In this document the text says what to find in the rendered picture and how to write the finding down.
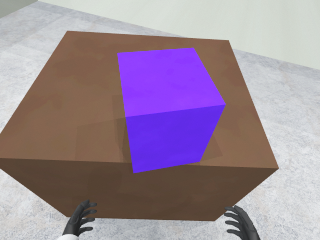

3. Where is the carton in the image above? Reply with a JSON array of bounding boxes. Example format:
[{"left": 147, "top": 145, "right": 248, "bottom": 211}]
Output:
[{"left": 117, "top": 48, "right": 226, "bottom": 173}]

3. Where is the pedestal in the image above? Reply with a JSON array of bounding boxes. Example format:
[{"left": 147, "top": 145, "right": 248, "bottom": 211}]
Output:
[{"left": 0, "top": 30, "right": 279, "bottom": 222}]

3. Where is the left robot hand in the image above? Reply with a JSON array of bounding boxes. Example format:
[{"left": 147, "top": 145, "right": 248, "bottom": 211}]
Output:
[{"left": 62, "top": 199, "right": 97, "bottom": 237}]

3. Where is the right robot hand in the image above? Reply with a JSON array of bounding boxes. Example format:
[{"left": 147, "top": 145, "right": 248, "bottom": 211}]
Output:
[{"left": 223, "top": 205, "right": 261, "bottom": 240}]

